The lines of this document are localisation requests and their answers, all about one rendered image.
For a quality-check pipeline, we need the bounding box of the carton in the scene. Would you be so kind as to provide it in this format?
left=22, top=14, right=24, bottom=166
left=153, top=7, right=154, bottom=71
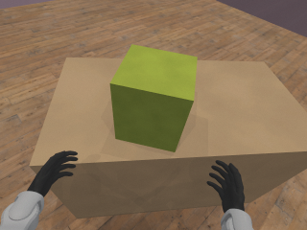
left=109, top=44, right=198, bottom=152

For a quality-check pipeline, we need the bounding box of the robot right hand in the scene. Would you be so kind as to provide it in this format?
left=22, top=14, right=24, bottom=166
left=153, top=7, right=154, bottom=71
left=206, top=160, right=245, bottom=213

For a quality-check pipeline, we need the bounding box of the robot left hand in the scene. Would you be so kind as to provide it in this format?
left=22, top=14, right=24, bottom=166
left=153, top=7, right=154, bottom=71
left=27, top=150, right=78, bottom=197

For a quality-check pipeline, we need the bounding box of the robot left forearm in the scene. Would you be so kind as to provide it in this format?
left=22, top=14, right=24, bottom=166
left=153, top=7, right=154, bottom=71
left=0, top=191, right=44, bottom=230

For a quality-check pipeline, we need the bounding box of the robot right forearm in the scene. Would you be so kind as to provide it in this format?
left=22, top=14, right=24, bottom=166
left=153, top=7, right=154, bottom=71
left=221, top=208, right=254, bottom=230

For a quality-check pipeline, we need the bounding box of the pedestal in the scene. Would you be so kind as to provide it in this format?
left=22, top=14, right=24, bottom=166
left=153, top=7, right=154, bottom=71
left=29, top=57, right=307, bottom=219

